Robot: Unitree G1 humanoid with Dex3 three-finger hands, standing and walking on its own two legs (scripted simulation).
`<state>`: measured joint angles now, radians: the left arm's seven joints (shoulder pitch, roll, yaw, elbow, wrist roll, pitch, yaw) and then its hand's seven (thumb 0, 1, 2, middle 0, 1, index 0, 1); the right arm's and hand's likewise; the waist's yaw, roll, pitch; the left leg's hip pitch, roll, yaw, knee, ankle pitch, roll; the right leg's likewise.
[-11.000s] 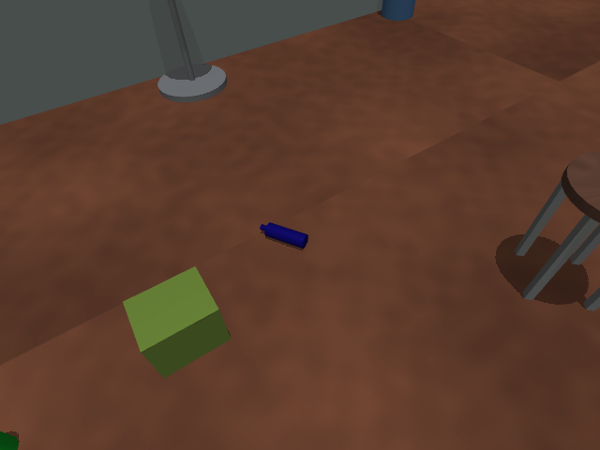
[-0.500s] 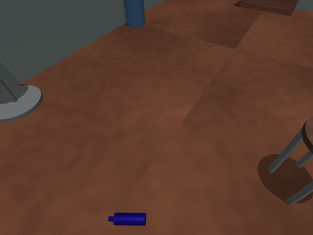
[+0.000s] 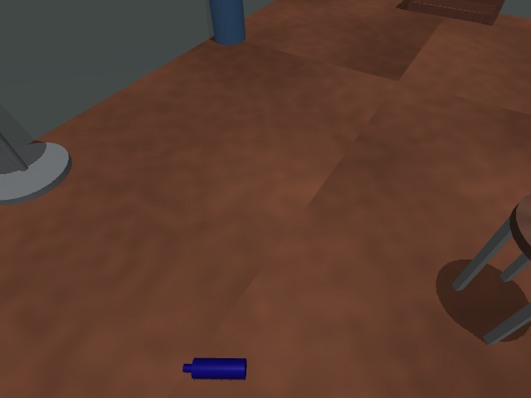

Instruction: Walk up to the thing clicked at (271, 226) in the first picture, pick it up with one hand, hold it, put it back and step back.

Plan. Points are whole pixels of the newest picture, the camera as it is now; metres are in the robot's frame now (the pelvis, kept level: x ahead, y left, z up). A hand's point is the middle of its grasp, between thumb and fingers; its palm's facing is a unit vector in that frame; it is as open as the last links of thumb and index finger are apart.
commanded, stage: stand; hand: left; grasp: from above
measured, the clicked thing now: (214, 368) +0.35 +0.25 -0.75
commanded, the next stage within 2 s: rise first in 0.54 s
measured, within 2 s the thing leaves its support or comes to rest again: neither
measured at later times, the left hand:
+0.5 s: hand out of the picture +0.07 +0.25 -0.16, palm faces -0.03 -0.94 -0.34, open 7.4 cm
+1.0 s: hand out of the picture +0.15 +0.26 -0.18, palm faces -0.09 -0.92 -0.38, open 10.9 cm
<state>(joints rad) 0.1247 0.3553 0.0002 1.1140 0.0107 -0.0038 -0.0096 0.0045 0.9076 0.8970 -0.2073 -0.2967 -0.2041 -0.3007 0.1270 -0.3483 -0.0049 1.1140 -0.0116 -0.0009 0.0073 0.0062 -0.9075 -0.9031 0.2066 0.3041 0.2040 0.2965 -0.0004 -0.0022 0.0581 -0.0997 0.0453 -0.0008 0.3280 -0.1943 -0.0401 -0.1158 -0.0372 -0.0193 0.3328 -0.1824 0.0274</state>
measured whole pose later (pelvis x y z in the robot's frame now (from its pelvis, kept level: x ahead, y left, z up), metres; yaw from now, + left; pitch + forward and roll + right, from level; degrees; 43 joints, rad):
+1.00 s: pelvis -0.02 +0.01 -0.03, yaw -1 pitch +9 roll -1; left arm -0.03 0.33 0.14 0.97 0.17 0.05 -0.01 0.00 0.12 0.97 -0.09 -0.91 -0.10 -0.90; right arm 0.24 -0.23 -0.04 0.74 0.02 -0.04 -0.01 0.01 -0.94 -0.91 0.21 0.30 0.20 0.30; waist -0.03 -0.01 -0.02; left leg -0.54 0.05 0.00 0.73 -0.35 -0.03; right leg -0.54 -0.04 0.00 0.71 -0.32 0.03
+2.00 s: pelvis -0.10 +0.01 -0.34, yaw -2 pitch +33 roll -3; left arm -0.35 0.49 0.12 0.80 0.83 -0.13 0.19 0.00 -0.54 1.01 -0.11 -1.03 -0.10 -1.04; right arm 0.06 -0.27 -0.08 0.70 -0.03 -0.13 0.05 0.01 -0.92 -0.91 0.21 0.30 0.20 0.30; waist -0.03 0.01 -0.13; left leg -1.96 0.02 -0.10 2.06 -0.68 -0.05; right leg -1.95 -0.03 0.01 2.02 -0.64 0.05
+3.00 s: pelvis -0.10 +0.02 -0.44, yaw -4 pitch +33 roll -6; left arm -0.70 0.60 0.10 1.27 1.27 -0.26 0.45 0.00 -0.48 0.98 -0.12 -0.96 -0.12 -0.96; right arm 0.10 -0.26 -0.04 0.78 -0.12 -0.06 0.14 0.00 -0.91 -0.90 0.21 0.30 0.20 0.30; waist -0.15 -0.01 -0.10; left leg -2.25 -0.02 -0.14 2.36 -0.70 -0.04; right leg -2.21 -0.02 0.02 2.28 -0.66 0.07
